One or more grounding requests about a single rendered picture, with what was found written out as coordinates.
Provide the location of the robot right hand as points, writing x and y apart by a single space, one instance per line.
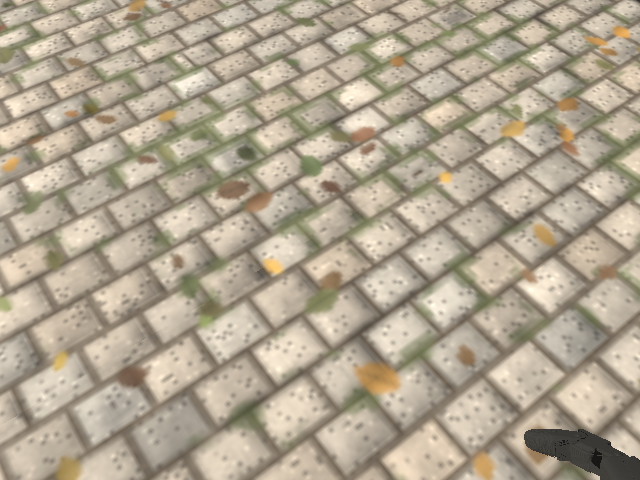
585 450

